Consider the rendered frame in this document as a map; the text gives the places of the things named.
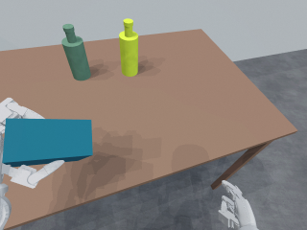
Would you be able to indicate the table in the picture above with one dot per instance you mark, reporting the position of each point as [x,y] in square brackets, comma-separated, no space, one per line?
[188,105]

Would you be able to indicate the right robot hand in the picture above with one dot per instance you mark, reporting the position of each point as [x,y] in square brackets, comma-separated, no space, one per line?
[240,213]

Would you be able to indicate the sponge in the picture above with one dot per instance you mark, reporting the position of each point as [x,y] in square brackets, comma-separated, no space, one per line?
[42,141]

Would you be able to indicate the robot left forearm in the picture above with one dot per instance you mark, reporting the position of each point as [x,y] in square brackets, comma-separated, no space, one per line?
[5,206]

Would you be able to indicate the left robot hand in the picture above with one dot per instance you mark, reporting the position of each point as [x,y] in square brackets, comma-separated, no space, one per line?
[24,175]

